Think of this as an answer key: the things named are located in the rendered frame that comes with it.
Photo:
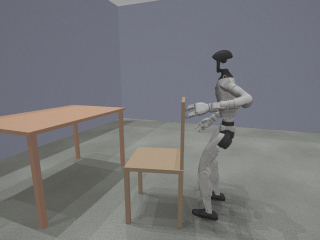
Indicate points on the chair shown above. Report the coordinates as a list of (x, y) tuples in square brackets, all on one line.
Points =
[(157, 160)]

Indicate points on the robot right hand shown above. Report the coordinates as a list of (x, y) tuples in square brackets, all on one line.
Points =
[(206, 123)]

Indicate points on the robot left foot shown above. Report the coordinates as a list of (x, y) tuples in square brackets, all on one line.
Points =
[(203, 214)]

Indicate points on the robot left hand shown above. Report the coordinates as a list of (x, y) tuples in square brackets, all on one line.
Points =
[(201, 108)]

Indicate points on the robot left forearm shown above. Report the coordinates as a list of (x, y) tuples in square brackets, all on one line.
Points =
[(229, 104)]

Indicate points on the table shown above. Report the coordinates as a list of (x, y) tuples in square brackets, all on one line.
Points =
[(32, 123)]

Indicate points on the left robot upper arm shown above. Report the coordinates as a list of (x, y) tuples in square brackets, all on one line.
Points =
[(227, 85)]

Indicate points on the robot right forearm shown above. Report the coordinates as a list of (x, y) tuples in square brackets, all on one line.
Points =
[(215, 116)]

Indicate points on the robot right shin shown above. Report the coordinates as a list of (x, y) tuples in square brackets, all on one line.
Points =
[(215, 180)]

